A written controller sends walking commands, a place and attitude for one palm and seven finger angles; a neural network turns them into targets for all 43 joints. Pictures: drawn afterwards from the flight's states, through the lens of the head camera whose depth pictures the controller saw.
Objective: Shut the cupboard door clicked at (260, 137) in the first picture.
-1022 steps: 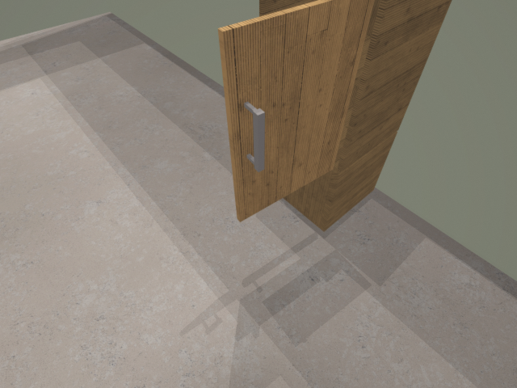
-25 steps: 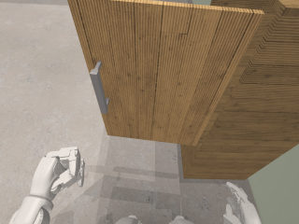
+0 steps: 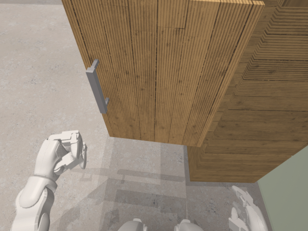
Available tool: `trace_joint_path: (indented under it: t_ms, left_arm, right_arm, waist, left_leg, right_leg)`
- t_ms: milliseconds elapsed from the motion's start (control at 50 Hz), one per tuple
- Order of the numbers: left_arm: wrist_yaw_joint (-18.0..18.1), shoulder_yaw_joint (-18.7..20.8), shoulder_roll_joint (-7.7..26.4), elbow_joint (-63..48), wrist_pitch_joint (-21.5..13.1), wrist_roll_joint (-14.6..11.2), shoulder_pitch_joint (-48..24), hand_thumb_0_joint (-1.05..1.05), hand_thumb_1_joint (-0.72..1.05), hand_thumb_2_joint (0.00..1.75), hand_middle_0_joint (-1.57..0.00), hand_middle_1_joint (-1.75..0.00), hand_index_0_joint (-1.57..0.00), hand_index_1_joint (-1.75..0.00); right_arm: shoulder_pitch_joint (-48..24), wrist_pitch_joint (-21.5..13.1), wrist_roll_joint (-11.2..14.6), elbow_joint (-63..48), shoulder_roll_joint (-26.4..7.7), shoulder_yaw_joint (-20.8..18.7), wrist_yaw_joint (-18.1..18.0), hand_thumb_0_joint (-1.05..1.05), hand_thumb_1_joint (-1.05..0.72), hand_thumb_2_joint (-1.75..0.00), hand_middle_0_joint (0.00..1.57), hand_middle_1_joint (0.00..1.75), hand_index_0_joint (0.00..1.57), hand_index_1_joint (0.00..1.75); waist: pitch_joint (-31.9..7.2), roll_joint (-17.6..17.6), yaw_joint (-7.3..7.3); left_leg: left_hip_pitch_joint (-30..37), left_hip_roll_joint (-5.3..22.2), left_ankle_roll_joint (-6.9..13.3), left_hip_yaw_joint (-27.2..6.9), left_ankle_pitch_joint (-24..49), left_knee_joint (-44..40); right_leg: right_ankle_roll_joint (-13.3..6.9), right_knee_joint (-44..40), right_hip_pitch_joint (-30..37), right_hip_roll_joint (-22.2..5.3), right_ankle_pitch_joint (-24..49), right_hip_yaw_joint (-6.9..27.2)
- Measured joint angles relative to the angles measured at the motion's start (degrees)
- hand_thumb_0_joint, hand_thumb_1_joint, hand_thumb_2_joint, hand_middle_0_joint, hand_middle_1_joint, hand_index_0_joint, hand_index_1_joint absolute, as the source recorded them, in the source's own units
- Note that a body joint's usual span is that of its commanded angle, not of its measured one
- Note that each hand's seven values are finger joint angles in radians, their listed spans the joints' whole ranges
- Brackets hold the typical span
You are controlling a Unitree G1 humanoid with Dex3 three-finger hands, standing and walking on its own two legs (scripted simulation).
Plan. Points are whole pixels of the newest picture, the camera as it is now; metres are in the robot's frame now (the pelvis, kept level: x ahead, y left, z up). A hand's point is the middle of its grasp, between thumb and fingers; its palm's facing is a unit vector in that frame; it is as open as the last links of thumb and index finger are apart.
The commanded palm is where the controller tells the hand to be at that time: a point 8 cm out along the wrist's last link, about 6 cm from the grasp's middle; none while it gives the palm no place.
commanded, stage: bring the fist close to the handle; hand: left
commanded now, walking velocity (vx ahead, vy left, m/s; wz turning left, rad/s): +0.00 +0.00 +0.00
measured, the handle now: (100, 88) +0.49 +0.20 +0.07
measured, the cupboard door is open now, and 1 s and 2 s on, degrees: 84 84 76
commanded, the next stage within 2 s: push the door shut along its arc in 1.12 s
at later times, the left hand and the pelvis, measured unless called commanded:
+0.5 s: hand (94, 130) +0.34 +0.18 +0.07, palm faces -0.07 -1.00 -0.02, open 3.1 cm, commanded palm +0.33 +0.23 +0.07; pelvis +0.01 +0.01 +0.01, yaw -1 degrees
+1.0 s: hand (97, 119) +0.38 +0.18 +0.07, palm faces -0.04 -1.00 -0.04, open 3.1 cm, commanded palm +0.35 +0.23 +0.07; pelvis +0.01 +0.01 +0.01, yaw -2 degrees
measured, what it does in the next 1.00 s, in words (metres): stands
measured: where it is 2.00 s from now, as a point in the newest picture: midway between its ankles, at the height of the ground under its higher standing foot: outside the picture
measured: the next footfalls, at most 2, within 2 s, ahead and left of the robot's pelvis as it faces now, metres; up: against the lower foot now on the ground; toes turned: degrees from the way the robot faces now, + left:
none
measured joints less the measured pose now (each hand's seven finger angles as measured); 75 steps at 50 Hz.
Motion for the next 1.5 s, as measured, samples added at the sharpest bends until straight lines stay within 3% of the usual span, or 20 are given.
trace_joint_path:
  t_ms: [100,260,400,560,720,860,1080,1300,1500]
  left_arm:
    - [-0.63,-0.34,0.17,3.83,2.76,0.2,-2.94,0.02,0.9,0.9,-1.3,-1.5,-1.3,-1.5]
    - [1.66,1.95,-0.12,6.3,-1.32,0.39,-5.82,0.02,0.9,0.9,-1.3,-1.5,-1.29,-1.5]
    - [1.65,-1.11,-1.28,11.3,-0.11,2.1,-9.92,0.01,0.9,0.9,-1.3,-1.5,-1.3,-1.5]
    - [5.31,-1.16,-1.13,16.41,-2.53,4.32,-19.13,0.02,0.9,0.9,-1.3,-1.5,-1.3,-1.5]
    - [5.17,-1.4,-1.32,23.6,-0.16,4.66,-23.88,0.01,0.9,0.9,-1.3,-1.5,-1.29,-1.5]
    - [6.66,0.51,-1.54,24.77,-3.88,5.62,-23.94,0.02,0.9,0.9,-1.3,-1.5,-1.29,-1.5]
    - [4.3,0.76,0.09,26.25,-4.16,4.15,-23.65,0.02,0.9,0.9,-1.3,-1.5,-1.3,-1.5]
    - [4.38,0.49,-0.2,27.58,-4.91,5.09,-24.84,0.02,0.9,0.9,-1.3,-1.5,-1.3,-1.5]
    - [1.25,0.69,3.09,37.24,-4.97,5.72,-36.31,0.02,0.9,0.9,-1.3,-1.5,-1.3,-1.5]
  right_arm:
    - [1.22,0.75,-0.07,-0.09,-0.15,-0.08,-0.3,0.01,-0.9,-0.9,0.2,0.3,0.2,0.3]
    - [2.74,1.53,-0.1,0.83,-0.39,-1.08,0.86,0.01,-0.9,-0.9,0.2,0.3,0.2,0.3]
    - [1.89,2.3,0.03,1.64,-0.7,-1.29,0.74,0.01,-0.9,-0.9,0.2,0.3,0.2,0.3]
    - [0.57,2.88,-0.33,3.17,0.35,-0.82,0.94,0.01,-0.9,-0.9,0.2,0.3,0.2,0.3]
    - [2.17,5.18,-0.09,2.98,0.32,-0.84,1.93,0.01,-0.9,-0.9,0.2,0.3,0.2,0.3]
    - [3.07,6.62,-0.43,3.72,0.33,-1.19,2.22,0.01,-0.9,-0.9,0.2,0.3,0.2,0.3]
    - [3.08,7.26,0.27,4.2,-0.36,-1.78,1.56,0.01,-0.9,-0.9,0.2,0.3,0.2,0.3]
    - [1.3,7.23,0.24,3.3,0.06,-1.37,1.6,0.01,-0.9,-0.9,0.2,0.3,0.2,0.3]
    - [0.6,7.32,0.36,4.65,-0.05,-0.48,0.95,0.0,-0.9,-0.9,0.2,0.3,0.2,0.3]
  waist:
    - [-0.04,-0.32,-0.83]
    - [-0.56,-0.8,-1.08]
    - [0.14,-0.49,-1.14]
    - [0.35,-1.13,-1.64]
    - [-0.22,-0.47,-2.18]
    - [-0.02,-1.52,-2.58]
    - [0.17,-1.2,-2.57]
    - [-0.01,-1.44,-2.66]
    - [0.95,-1.56,-3.73]
  left_leg:
    - [1.52,0.03,0.07,1.01,0.67,-2.3]
    - [2.52,-0.12,0.27,1.71,0.92,-3.87]
    - [1.84,-0.62,0.7,1.7,1.19,-3.79]
    - [0.99,-0.78,0.75,1.98,1.38,-3.58]
    - [1.65,-0.83,0.88,2.45,2.07,-5.35]
    - [1.65,-0.55,0.75,2.91,2.06,-5.49]
    - [2.16,-0.4,0.41,2.18,2.32,-5.84]
    - [1.81,-0.44,0.22,2.14,2.44,-5.71]
    - [-1.24,-0.49,0.0,1.27,2.22,-3.62]
  right_leg:
    - [0.23,-1.51,0.89,0.11,0.61,1.15]
    - [0.46,-2.43,1.45,0.05,0.76,1.98]
    - [0.88,-2.27,0.88,-0.47,0.86,1.96]
    - [1.02,-1.85,-0.1,-0.67,0.99,2.2]
    - [1.22,-3.31,0.31,-0.64,1.66,2.79]
    - [0.98,-3.09,-0.05,-0.34,1.7,3.24]
    - [0.64,-3.89,0.82,-0.19,1.96,2.54]
    - [0.44,-3.52,0.38,-0.26,1.93,2.48]
    - [0.14,-2.04,-2.15,-0.43,1.69,1.44]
